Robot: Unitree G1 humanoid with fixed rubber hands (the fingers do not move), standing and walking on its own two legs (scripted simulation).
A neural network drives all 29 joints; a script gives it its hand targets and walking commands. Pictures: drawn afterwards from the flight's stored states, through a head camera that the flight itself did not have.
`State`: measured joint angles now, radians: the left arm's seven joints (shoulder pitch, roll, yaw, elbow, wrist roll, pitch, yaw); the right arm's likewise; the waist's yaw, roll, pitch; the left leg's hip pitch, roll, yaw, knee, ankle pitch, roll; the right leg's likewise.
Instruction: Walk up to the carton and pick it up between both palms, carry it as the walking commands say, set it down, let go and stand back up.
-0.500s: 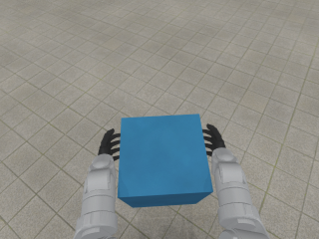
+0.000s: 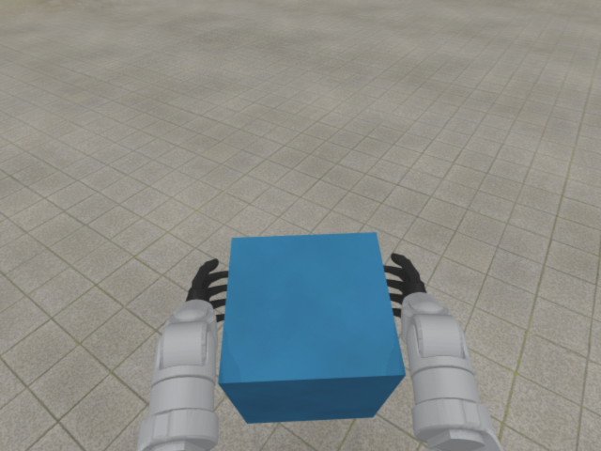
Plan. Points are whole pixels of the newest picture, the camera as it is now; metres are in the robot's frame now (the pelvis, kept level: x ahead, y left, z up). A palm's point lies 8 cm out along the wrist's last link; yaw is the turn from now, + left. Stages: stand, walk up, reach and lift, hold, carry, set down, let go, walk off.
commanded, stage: reach and lift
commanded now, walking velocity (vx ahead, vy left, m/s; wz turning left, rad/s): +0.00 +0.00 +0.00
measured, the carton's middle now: (307, 334) +0.30 +0.02 -0.03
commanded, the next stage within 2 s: hold in 1.18 s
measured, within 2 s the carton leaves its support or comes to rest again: neither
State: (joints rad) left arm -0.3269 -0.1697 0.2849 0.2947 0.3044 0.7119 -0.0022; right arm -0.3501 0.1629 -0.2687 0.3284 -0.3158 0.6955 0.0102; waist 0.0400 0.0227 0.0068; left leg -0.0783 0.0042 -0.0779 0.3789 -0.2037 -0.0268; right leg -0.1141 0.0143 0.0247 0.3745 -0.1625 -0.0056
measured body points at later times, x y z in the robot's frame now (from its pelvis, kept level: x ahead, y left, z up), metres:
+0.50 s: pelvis +0.00 +0.01 +0.00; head -0.04 +0.00 +0.45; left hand +0.31 +0.15 +0.04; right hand +0.31 -0.15 +0.04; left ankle +0.01 +0.14 -0.74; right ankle +0.03 -0.12 -0.74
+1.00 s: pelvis +0.01 +0.01 +0.00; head -0.04 +0.00 +0.45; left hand +0.30 +0.15 +0.04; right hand +0.30 -0.15 +0.04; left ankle +0.01 +0.14 -0.74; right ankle +0.03 -0.12 -0.74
